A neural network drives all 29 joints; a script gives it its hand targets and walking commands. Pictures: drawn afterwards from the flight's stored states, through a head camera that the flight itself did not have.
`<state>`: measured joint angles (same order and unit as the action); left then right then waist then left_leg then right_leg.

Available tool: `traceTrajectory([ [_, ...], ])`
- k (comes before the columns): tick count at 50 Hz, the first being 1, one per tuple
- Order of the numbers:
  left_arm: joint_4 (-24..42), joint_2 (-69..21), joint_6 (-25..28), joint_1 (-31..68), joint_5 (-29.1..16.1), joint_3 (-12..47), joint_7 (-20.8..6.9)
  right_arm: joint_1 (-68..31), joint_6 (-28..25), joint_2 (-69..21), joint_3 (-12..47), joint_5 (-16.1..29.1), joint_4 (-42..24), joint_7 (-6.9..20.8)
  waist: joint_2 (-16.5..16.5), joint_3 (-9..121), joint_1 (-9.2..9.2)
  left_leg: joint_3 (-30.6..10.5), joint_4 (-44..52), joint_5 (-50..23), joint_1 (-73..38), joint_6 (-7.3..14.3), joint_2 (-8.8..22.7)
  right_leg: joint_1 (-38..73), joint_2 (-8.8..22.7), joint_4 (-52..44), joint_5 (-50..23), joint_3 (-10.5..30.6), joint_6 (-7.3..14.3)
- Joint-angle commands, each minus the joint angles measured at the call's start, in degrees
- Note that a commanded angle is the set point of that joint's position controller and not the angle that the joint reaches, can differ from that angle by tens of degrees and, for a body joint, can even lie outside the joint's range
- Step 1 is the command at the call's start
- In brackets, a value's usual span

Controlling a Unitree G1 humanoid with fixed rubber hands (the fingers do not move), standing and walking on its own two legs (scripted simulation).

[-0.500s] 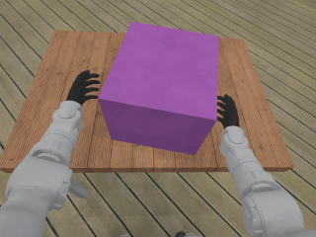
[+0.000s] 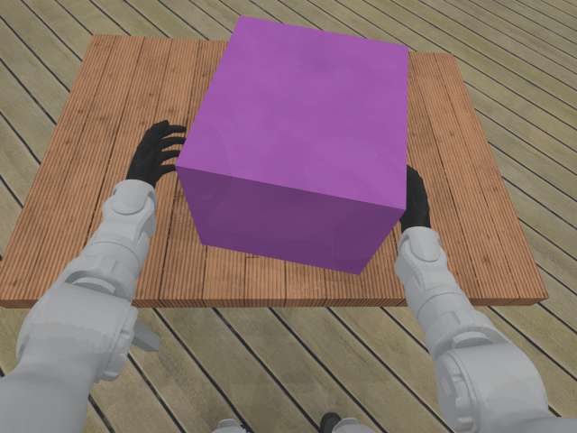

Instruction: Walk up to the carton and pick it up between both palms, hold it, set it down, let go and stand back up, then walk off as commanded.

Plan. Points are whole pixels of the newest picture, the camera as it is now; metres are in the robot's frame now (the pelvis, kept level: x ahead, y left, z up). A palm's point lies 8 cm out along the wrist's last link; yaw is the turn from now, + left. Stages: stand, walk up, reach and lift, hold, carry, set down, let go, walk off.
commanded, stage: reach and lift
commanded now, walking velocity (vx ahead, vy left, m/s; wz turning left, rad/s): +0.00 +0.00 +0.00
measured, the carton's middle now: (301, 148) +0.52 -0.03 +0.03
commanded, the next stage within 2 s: none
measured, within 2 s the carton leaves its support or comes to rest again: neither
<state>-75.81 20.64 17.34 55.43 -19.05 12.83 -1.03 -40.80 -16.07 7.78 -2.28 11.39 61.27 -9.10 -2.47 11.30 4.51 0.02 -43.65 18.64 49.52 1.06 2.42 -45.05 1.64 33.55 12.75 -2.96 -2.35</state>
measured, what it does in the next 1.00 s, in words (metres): stands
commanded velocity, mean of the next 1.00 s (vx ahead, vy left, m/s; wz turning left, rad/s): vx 0.00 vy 0.00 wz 0.00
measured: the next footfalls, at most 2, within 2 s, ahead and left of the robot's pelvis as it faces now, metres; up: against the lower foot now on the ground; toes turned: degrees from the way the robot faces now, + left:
none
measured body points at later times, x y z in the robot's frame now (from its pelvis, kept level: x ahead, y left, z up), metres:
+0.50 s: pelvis +0.00 +0.00 +0.00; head +0.12 +0.02 +0.43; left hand +0.48 +0.16 +0.04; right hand +0.41 -0.19 +0.01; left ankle +0.00 +0.09 -0.71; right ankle +0.01 -0.17 -0.71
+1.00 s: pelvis +0.01 +0.00 +0.00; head +0.12 +0.02 +0.43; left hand +0.48 +0.16 +0.03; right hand +0.41 -0.18 +0.00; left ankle +0.00 +0.09 -0.71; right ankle +0.01 -0.17 -0.71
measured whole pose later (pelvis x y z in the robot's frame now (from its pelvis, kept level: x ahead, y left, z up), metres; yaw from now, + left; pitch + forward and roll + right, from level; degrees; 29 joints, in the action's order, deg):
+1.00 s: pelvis +0.01 +0.00 +0.00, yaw +0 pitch +25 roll -5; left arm -90.5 13.7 32.9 59.5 -7.8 -5.7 -3.4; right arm -41.6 -27.0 -1.7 -27.1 -11.4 65.4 -9.2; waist -2.9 11.3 4.5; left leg 0.0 -43.6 19.1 49.4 1.1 2.5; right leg -45.1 1.6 33.6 13.1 -3.0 -3.1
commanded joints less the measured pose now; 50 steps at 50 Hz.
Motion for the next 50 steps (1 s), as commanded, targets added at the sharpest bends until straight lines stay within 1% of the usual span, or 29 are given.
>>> traceTrajectory([
  [1, 5.77, -5.47, 4.33, 34.48, -1.63, -2.87, -1.15, -40.36, -3.72, 1.37, -8.66, -4.92, -8.77, 1.18, -5.75, 51.36, 4.64, -2.22, -1.69, -38.14, -35.61, -7.86, -1.84, 3.86, -3.85, 0.99, -16.91, -3.66, 2.18],
  [4, 5.01, -6.09, 4.80, 34.44, 0.48, -4.86, -1.22, -40.64, -4.05, 0.02, -10.32, -7.45, -9.09, 1.08, -4.99, 51.27, 4.46, -1.74, -0.79, -35.43, -33.74, -7.69, -2.01, 5.91, -3.65, 1.19, -17.04, -3.58, 1.88],
  [6, 4.01, -5.76, 4.89, 33.76, 2.49, -7.38, -1.03, -40.28, -4.10, -0.54, -11.27, -8.77, -9.24, 1.01, -3.69, 50.74, 3.82, -1.10, -0.36, -34.30, -32.42, -7.31, -2.21, 7.74, -3.59, 1.23, -17.90, -3.24, 1.51],
  [7, 4.35, -5.42, 5.06, 33.65, 3.64, -8.35, -0.83, -39.54, -4.13, -0.46, -12.44, -9.81, -8.60, 0.86, -3.79, 50.57, 4.14, -1.12, 0.10, -34.14, -32.42, -7.38, -2.16, 8.35, -3.70, 1.23, -18.21, -3.36, 1.36],
  [8, 4.53, -5.46, 5.17, 33.84, 4.61, -9.31, -0.58, -39.84, -4.24, -0.75, -13.07, -10.53, -8.47, 0.82, -3.66, 50.85, 3.89, -1.16, 0.27, -34.04, -32.40, -7.44, -2.12, 8.50, -3.78, 1.16, -18.34, -3.34, 1.22],
  [9, 4.49, -5.64, 5.28, 33.74, 5.78, -9.88, -0.49, -39.30, -4.43, -1.14, -13.60, -11.26, -8.06, 0.81, -4.12, 50.68, 4.04, -1.02, 0.51, -34.43, -32.85, -7.62, -2.13, 8.75, -3.85, 1.09, -18.88, -3.52, 1.20],
  [10, 4.27, -6.56, 5.60, 34.00, 6.61, -10.36, -0.71, -39.53, -4.72, -2.36, -13.50, -12.01, -8.37, 1.06, -3.74, 51.06, 3.92, -0.80, 0.38, -34.45, -32.77, -7.54, -2.25, 9.47, -3.83, 1.09, -19.35, -3.44, 1.17],
  [12, 4.11, -8.98, 6.11, 34.26, 8.01, -10.27, -1.25, -39.61, -5.38, -4.53, -13.96, -13.33, -7.92, 1.52, -4.41, 51.21, 4.35, -0.71, 0.29, -35.87, -33.66, -7.86, -2.19, 10.17, -3.82, 0.99, -20.46, -3.70, 1.27],
  [13, 3.76, -10.34, 6.33, 34.55, 8.78, -10.17, -1.58, -40.06, -5.74, -5.79, -14.26, -14.13, -7.24, 1.80, -5.16, 50.97, 4.42, -0.80, 0.42, -36.61, -34.54, -8.12, -2.01, 9.85, -3.86, 0.64, -19.90, -3.98, 1.31],
  [16, 3.25, -13.96, 7.17, 34.10, 12.02, -11.07, -2.33, -39.59, -7.08, -9.25, -15.36, -17.14, -5.83, 2.56, -6.04, 50.07, 4.80, -0.86, 0.51, -38.55, -36.99, -8.68, -1.78, 10.18, -4.19, -0.35, -19.96, -4.57, 1.46],
  [18, 1.91, -18.21, 7.86, 33.92, 14.72, -11.93, -3.47, -40.10, -8.06, -13.91, -15.63, -19.46, -5.23, 3.66, -6.06, 48.85, 4.62, -0.76, 0.83, -38.70, -37.29, -8.69, -1.73, 11.39, -4.18, -1.03, -19.59, -4.69, 1.63],
  [19, 1.43, -21.63, 8.36, 34.43, 16.33, -12.05, -4.22, -40.73, -8.63, -17.88, -15.51, -20.98, -5.13, 4.57, -6.24, 48.62, 4.46, -0.81, 0.86, -38.42, -37.19, -8.71, -1.68, 12.07, -4.20, -1.20, -19.37, -4.72, 1.73],
  [22, -3.58, -35.90, 10.19, 34.85, 22.33, -11.78, -7.35, -42.40, -10.11, -32.72, -14.72, -26.79, -2.81, 8.34, -5.78, 44.99, 4.74, -0.94, 1.61, -35.65, -35.49, -8.34, -1.44, 14.97, -4.00, -2.11, -19.13, -4.75, 2.33],
  [23, -5.78, -39.73, 10.85, 34.24, 23.57, -11.37, -8.18, -42.38, -10.47, -36.66, -13.97, -28.16, -2.12, 9.43, -5.39, 43.65, 4.70, -0.83, 1.85, -34.54, -34.67, -8.03, -1.47, 15.98, -3.91, -2.23, -19.19, -4.62, 2.45],
  [24, -7.70, -41.54, 11.47, 33.22, 24.38, -11.37, -8.61, -41.92, -10.82, -38.23, -13.64, -29.38, -1.50, 10.15, -5.28, 43.36, 4.69, -0.73, 1.97, -34.28, -34.22, -7.91, -1.51, 16.96, -3.91, -2.27, -20.13, -4.48, 2.53],
  [26, -10.88, -42.86, 12.49, 31.07, 25.76, -12.34, -9.04, -40.66, -11.13, -38.50, -13.25, -31.55, 0.02, 11.09, -5.25, 41.86, 4.63, -0.77, 1.97, -34.79, -33.99, -7.85, -1.41, 18.24, -3.87, -1.98, -21.33, -4.32, 2.62],
  [27, -11.98, -43.25, 12.99, 30.40, 26.24, -12.50, -9.11, -40.04, -11.27, -38.69, -12.86, -32.62, 0.63, 11.44, -5.21, 41.56, 4.41, -0.86, 1.94, -34.95, -34.03, -7.74, -1.33, 18.53, -3.88, -1.78, -21.48, -4.17, 2.68],
  [29, -13.22, -43.46, 13.87, 29.27, 26.62, -12.70, -8.91, -38.77, -11.82, -38.52, -12.09, -33.34, 2.18, 11.75, -5.04, 41.39, 4.22, -0.88, 1.73, -36.90, -35.01, -7.95, -1.23, 18.57, -4.19, -1.71, -22.57, -4.17, 2.81],
  [34, -14.70, -43.73, 14.90, 29.51, 25.94, -11.77, -8.64, -37.77, -12.52, -39.12, -10.75, -33.34, 5.33, 11.67, -5.02, 40.35, 4.21, -0.94, 1.43, -38.79, -36.15, -8.17, -0.91, 17.59, -4.65, -2.22, -21.99, -4.29, 3.01],
  [36, -14.91, -43.78, 15.04, 29.59, 25.68, -11.21, -8.47, -37.71, -12.64, -39.13, -10.52, -32.85, 6.32, 11.60, -5.29, 39.80, 4.14, -0.95, 1.55, -38.72, -36.33, -8.29, -0.81, 17.27, -4.80, -2.57, -21.25, -4.43, 3.10],
  [41, -15.86, -43.05, 15.26, 29.19, 25.25, -11.19, -8.35, -37.93, -12.77, -38.83, -9.77, -32.36, 7.47, 11.35, -4.65, 38.72, 3.63, -0.78, 1.83, -38.33, -35.83, -8.10, -0.76, 17.50, -4.92, -2.86, -20.73, -4.55, 2.98],
  [45, -17.04, -42.26, 15.11, 28.69, 25.42, -11.93, -8.41, -38.15, -12.70, -38.87, -9.76, -32.16, 7.93, 11.16, -4.37, 37.53, 2.89, -0.36, 2.09, -36.42, -34.46, -7.78, -0.77, 18.09, -4.76, -2.83, -19.80, -4.43, 2.97],
  [47, -16.92, -42.46, 15.30, 29.10, 24.98, -11.67, -8.33, -38.24, -12.79, -38.83, -9.78, -32.17, 8.15, 11.02, -4.12, 37.74, 3.07, -0.43, 2.24, -36.09, -34.28, -7.78, -0.73, 17.96, -4.88, -2.92, -19.41, -4.71, 2.92],
  [48, -17.12, -42.01, 15.26, 28.82, 25.00, -11.95, -8.33, -38.24, -12.81, -38.80, -9.62, -31.90, 8.25, 10.97, -4.31, 37.53, 2.74, -0.30, 2.21, -36.10, -34.36, -7.73, -0.74, 17.85, -4.80, -2.88, -19.40, -4.65, 2.93],
  [49, -16.94, -42.09, 15.29, 29.40, 24.99, -11.67, -8.33, -38.32, -12.82, -38.85, -9.82, -32.01, 8.61, 10.89, -4.36, 37.58, 2.94, -0.33, 2.25, -35.88, -34.37, -7.73, -0.68, 17.61, -4.87, -2.91, -18.95, -4.72, 2.94],
  [50, -17.30, -42.10, 15.29, 29.18, 24.98, -11.65, -8.33, -38.32, -12.88, -38.90, -9.70, -32.01, 8.77, 10.81, -4.38, 37.44, 2.71, -0.37, 2.26, -36.15, -34.16, -7.70, -0.65, 17.54, -4.90, -2.88, -19.02, -4.77, 3.02],
])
